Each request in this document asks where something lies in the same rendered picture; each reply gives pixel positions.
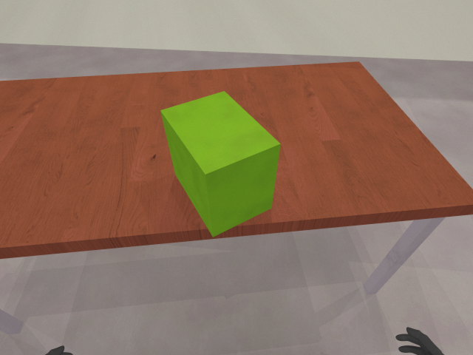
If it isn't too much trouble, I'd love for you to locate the carton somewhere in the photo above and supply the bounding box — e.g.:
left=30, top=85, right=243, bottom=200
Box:
left=160, top=91, right=281, bottom=237

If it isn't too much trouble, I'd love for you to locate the robot right hand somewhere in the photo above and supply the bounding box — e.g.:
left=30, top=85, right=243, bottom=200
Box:
left=395, top=327, right=444, bottom=355

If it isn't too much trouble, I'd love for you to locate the table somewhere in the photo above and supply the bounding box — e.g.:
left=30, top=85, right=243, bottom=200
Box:
left=0, top=61, right=473, bottom=335

